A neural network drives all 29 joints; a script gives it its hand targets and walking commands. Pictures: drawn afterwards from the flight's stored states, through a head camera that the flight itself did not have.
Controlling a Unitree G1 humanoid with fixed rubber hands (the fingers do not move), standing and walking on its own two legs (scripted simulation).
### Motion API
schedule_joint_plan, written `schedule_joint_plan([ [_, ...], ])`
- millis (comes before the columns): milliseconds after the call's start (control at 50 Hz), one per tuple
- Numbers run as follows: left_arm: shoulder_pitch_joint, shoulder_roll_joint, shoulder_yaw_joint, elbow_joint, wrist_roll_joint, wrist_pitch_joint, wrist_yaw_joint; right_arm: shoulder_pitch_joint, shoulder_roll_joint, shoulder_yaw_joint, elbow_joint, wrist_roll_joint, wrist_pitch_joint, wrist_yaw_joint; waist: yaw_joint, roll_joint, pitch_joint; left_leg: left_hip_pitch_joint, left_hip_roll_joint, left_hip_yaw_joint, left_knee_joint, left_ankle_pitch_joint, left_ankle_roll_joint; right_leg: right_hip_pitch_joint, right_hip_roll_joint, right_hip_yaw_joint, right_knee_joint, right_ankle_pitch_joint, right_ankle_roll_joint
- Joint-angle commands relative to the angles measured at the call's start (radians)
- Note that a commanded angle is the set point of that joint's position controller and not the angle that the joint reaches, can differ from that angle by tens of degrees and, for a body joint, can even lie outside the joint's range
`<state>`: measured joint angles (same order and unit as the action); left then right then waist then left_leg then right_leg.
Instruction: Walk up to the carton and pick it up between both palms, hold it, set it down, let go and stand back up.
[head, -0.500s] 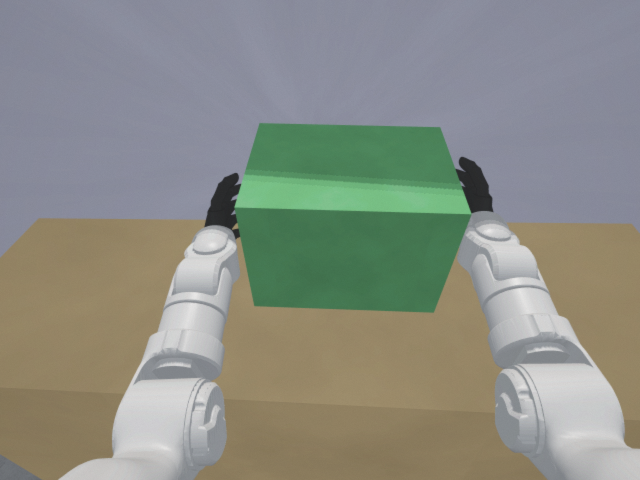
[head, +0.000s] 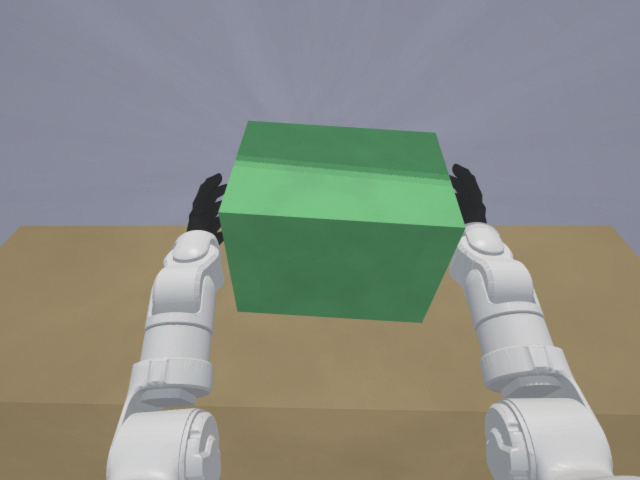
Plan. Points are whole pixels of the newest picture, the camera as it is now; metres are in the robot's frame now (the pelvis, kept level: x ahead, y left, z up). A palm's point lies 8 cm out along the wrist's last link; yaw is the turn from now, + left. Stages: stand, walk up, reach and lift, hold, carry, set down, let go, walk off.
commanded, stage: reach and lift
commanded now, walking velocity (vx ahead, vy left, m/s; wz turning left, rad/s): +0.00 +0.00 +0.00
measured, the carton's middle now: (335, 222) +0.38 +0.01 +0.17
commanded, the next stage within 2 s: hold in 0.10 s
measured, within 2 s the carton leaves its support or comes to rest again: neither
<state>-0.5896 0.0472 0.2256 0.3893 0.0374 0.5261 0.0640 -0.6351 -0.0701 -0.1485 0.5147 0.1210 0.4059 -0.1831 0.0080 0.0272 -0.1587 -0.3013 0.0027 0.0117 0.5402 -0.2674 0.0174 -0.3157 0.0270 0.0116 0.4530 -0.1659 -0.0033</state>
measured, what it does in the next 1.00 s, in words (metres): stands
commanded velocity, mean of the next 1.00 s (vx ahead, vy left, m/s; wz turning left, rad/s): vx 0.00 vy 0.00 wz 0.00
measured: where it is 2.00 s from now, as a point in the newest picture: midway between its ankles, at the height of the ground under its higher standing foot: outside the picture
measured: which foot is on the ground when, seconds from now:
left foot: down 0.00-1.00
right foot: down 0.00-1.00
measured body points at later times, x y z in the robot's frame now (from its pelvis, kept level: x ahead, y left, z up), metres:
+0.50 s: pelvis -0.02 -0.01 +0.00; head -0.07 -0.02 +0.45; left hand +0.37 +0.16 +0.20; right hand +0.38 -0.17 +0.18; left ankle +0.01 +0.10 -0.74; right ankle +0.04 -0.12 -0.74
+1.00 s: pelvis -0.01 -0.01 +0.00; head -0.06 -0.01 +0.45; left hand +0.37 +0.16 +0.20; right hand +0.38 -0.17 +0.19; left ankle +0.01 +0.10 -0.74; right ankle +0.04 -0.12 -0.74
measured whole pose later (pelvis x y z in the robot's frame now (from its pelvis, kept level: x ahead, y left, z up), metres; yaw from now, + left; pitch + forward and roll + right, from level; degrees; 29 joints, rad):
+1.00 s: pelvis -0.01 -0.01 +0.00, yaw +0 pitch +1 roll -1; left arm -0.66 0.05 0.23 0.37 0.10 0.60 0.05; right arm -0.68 -0.10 -0.15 0.48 0.12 0.48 -0.19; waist 0.01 0.03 -0.16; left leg -0.29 0.00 0.01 0.52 -0.24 0.01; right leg -0.31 0.03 0.01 0.45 -0.15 0.00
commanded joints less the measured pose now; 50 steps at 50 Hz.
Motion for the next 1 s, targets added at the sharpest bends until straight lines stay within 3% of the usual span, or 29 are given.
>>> schedule_joint_plan([
  [0, -0.945, -0.754, -0.604, -0.311, -0.095, -0.058, -0.096, -0.863, 0.706, 0.454, -0.279, 0.111, -0.049, 0.15, -0.137, 0.049, -0.376, 0.161, -0.043, -0.072, -0.187, 0.233, -0.081, 0.317, 0.036, -0.01, -0.136, 0.156, -0.005],
  [60, -0.932, -0.75, -0.548, -0.239, -0.082, -0.045, -0.106, -0.868, 0.706, 0.43, -0.221, 0.102, -0.04, 0.156, -0.127, 0.016, -0.33, 0.138, -0.04, -0.066, -0.218, 0.162, -0.063, 0.292, 0.033, -0.009, -0.156, 0.098, -0.009],
  [100, -0.886, -0.755, -0.543, -0.246, -0.083, -0.042, -0.108, -0.949, 0.728, 0.485, -0.339, 0.13, -0.056, 0.157, -0.096, -0.019, -0.405, 0.149, -0.048, -0.063, -0.207, 0.207, -0.052, 0.34, 0.043, -0.014, -0.141, 0.14, 0.006],
  [120, -0.897, -0.736, -0.541, -0.207, -0.083, -0.039, -0.11, -0.936, 0.694, 0.463, -0.281, 0.115, -0.042, 0.156, -0.116, -0.019, -0.353, 0.13, -0.046, -0.06, -0.223, 0.149, -0.048, 0.303, 0.037, -0.016, -0.152, 0.082, 0.005],
  [140, -0.937, -0.739, -0.526, -0.188, -0.078, -0.041, -0.113, -0.97, 0.704, 0.447, -0.275, 0.1, -0.043, 0.158, -0.097, -0.022, -0.341, 0.09, -0.048, -0.059, -0.237, 0.086, -0.039, 0.317, 0.032, 0.0, -0.158, 0.032, 0.004],
  [220, -0.948, -0.717, -0.45, -0.13, -0.044, -0.028, -0.119, -0.964, 0.699, 0.404, -0.206, 0.081, -0.043, 0.17, -0.085, -0.044, -0.282, 0.043, -0.042, -0.048, -0.268, -0.018, -0.019, 0.311, 0.025, -0.016, -0.158, -0.031, 0.004],
  [240, -0.945, -0.714, -0.462, -0.134, -0.045, -0.029, -0.125, -0.944, 0.711, 0.405, -0.179, 0.08, -0.042, 0.172, -0.09, -0.028, -0.285, 0.06, -0.04, -0.052, -0.273, -0.01, -0.017, 0.303, 0.024, -0.011, -0.156, -0.032, 0.001],
  [280, -0.935, -0.677, -0.411, -0.126, -0.037, -0.022, -0.133, -0.965, 0.734, 0.421, -0.204, 0.095, -0.042, 0.17, -0.063, -0.059, -0.309, 0.042, -0.05, -0.037, -0.268, 0.003, -0.004, 0.356, 0.02, -0.003, -0.153, -0.014, 0.012],
  [340, -0.915, -0.718, -0.431, -0.108, -0.04, -0.019, -0.14, -1.0, 0.725, 0.411, -0.239, 0.086, -0.056, 0.165, -0.078, -0.049, -0.32, 0.046, -0.05, -0.047, -0.266, 0.016, -0.008, 0.353, 0.028, -0.014, -0.156, -0.002, 0.004],
  [380, -0.944, -0.725, -0.48, -0.174, -0.072, -0.031, -0.135, -1.013, 0.721, 0.438, -0.283, 0.101, -0.064, 0.16, -0.093, -0.04, -0.386, 0.091, -0.046, -0.05, -0.252, 0.06, -0.014, 0.347, 0.025, -0.015, -0.151, 0.035, 0.009],
  [420, -0.947, -0.701, -0.437, -0.153, -0.056, -0.028, -0.134, -1.001, 0.732, 0.435, -0.246, 0.101, -0.048, 0.163, -0.079, -0.075, -0.337, 0.059, -0.049, -0.046, -0.253, 0.042, -0.005, 0.362, 0.026, -0.02, -0.15, 0.035, 0.012],
  [440, -0.928, -0.715, -0.444, -0.145, -0.055, -0.025, -0.137, -0.999, 0.732, 0.437, -0.259, 0.097, -0.051, 0.155, -0.089, -0.077, -0.32, 0.069, -0.049, -0.047, -0.261, 0.042, -0.005, 0.359, 0.027, -0.025, -0.155, 0.036, 0.01],
  [480, -0.924, -0.693, -0.431, -0.168, -0.049, -0.02, -0.141, -1.032, 0.753, 0.452, -0.303, 0.121, -0.06, 0.152, -0.063, -0.075, -0.397, 0.074, -0.054, -0.041, -0.246, 0.063, -0.001, 0.393, 0.022, -0.005, -0.147, 0.055, 0.023],
  [520, -0.932, -0.707, -0.461, -0.184, -0.072, -0.027, -0.133, -1.006, 0.748, 0.465, -0.283, 0.123, -0.052, 0.144, -0.09, -0.058, -0.368, 0.075, -0.048, -0.052, -0.243, 0.101, -0.005, 0.374, 0.025, -0.01, -0.142, 0.106, 0.011],
  [540, -0.919, -0.684, -0.436, -0.204, -0.06, -0.025, -0.134, -0.991, 0.748, 0.473, -0.298, 0.131, -0.048, 0.14, -0.075, -0.086, -0.386, 0.089, -0.056, -0.047, -0.233, 0.134, -0.003, 0.404, 0.025, -0.01, -0.138, 0.137, 0.024],
  [560, -0.894, -0.696, -0.449, -0.142, -0.06, -0.011, -0.14, -0.96, 0.733, 0.447, -0.266, 0.118, -0.038, 0.134, -0.107, -0.069, -0.33, 0.075, -0.061, -0.051, -0.242, 0.093, -0.005, 0.389, 0.024, -0.01, -0.147, 0.112, 0.02],
  [580, -0.914, -0.703, -0.446, -0.184, -0.059, -0.016, -0.141, -0.985, 0.739, 0.453, -0.287, 0.127, -0.041, 0.135, -0.091, -0.06, -0.359, 0.083, -0.051, -0.053, -0.239, 0.11, -0.01, 0.398, 0.028, -0.013, -0.146, 0.119, 0.018],
  [640, -0.883, -0.722, -0.477, -0.222, -0.073, -0.009, -0.137, -0.963, 0.733, 0.478, -0.311, 0.146, -0.035, 0.132, -0.106, -0.043, -0.372, 0.116, -0.052, -0.058, -0.224, 0.193, -0.028, 0.415, 0.038, -0.018, -0.136, 0.194, 0.014],
  [680, -0.881, -0.724, -0.477, -0.225, -0.066, 0.001, -0.138, -0.953, 0.734, 0.481, -0.32, 0.151, -0.023, 0.128, -0.109, -0.04, -0.363, 0.124, -0.054, -0.052, -0.226, 0.185, -0.027, 0.394, 0.037, -0.009, -0.144, 0.161, 0.012],
  [740, -0.927, -0.738, -0.539, -0.351, -0.116, -0.016, -0.119, -0.982, 0.747, 0.55, -0.417, 0.198, -0.03, 0.118, -0.095, -0.03, -0.485, 0.124, -0.052, -0.07, -0.185, 0.302, -0.035, 0.454, 0.031, 0.001, -0.102, 0.329, 0.019],
  [760, -0.922, -0.73, -0.552, -0.35, -0.123, -0.017, -0.119, -0.941, 0.754, 0.549, -0.401, 0.198, -0.018, 0.114, -0.114, -0.044, -0.481, 0.14, -0.059, -0.076, -0.188, 0.29, -0.035, 0.457, 0.038, 0.0, -0.107, 0.334, 0.02],
  [780, -0.9, -0.732, -0.54, -0.336, -0.101, -0.007, -0.119, -0.942, 0.753, 0.557, -0.418, 0.2, -0.013, 0.113, -0.103, -0.017, -0.455, 0.126, -0.06, -0.068, -0.192, 0.27, -0.038, 0.459, 0.032, 0.002, -0.114, 0.298, 0.019],
  [800, -0.898, -0.732, -0.524, -0.312, -0.09, -0.004, -0.118, -0.948, 0.75, 0.539, -0.388, 0.187, -0.009, 0.114, -0.092, -0.047, -0.418, 0.119, -0.057, -0.069, -0.2, 0.242, -0.033, 0.448, 0.039, -0.006, -0.122, 0.266, 0.02],
  [820, -0.909, -0.735, -0.547, -0.348, -0.104, -0.002, -0.12, -0.931, 0.739, 0.535, -0.41, 0.187, -0.008, 0.117, -0.107, -0.023, -0.423, 0.125, -0.051, -0.072, -0.199, 0.253, -0.04, 0.421, 0.035, -0.004, -0.121, 0.263, 0.023],
  [880, -0.897, -0.725, -0.542, -0.31, -0.088, 0.013, -0.113, -0.919, 0.717, 0.52, -0.361, 0.182, 0.008, 0.122, -0.106, 0.006, -0.415, 0.14, -0.048, -0.07, -0.207, 0.223, -0.046, 0.4, 0.027, 0.0, -0.132, 0.229, 0.013],
  [900, -0.89, -0.731, -0.519, -0.31, -0.088, 0.013, -0.115, -0.947, 0.726, 0.524, -0.382, 0.187, 0.003, 0.12, -0.097, -0.029, -0.433, 0.134, -0.046, -0.066, -0.206, 0.246, -0.042, 0.407, 0.039, -0.008, -0.131, 0.252, 0.016],
  [920, -0.867, -0.728, -0.553, -0.304, -0.102, 0.02, -0.121, -0.925, 0.713, 0.517, -0.385, 0.18, 0.009, 0.116, -0.121, -0.021, -0.428, 0.142, -0.048, -0.071, -0.204, 0.234, -0.047, 0.403, 0.03, -0.001, -0.131, 0.246, 0.019],
  [960, -0.886, -0.742, -0.539, -0.327, -0.106, 0.014, -0.124, -0.912, 0.733, 0.501, -0.371, 0.176, 0.009, 0.118, -0.121, -0.039, -0.424, 0.128, -0.046, -0.071, -0.215, 0.221, -0.04, 0.418, 0.04, -0.001, -0.131, 0.245, 0.009],
  [980, -0.881, -0.715, -0.505, -0.303, -0.076, 0.022, -0.125, -0.874, 0.721, 0.497, -0.303, 0.168, 0.025, 0.12, -0.122, -0.028, -0.355, 0.112, -0.048, -0.07, -0.223, 0.194, -0.034, 0.41, 0.029, 0.001, -0.131, 0.214, 0.01],
])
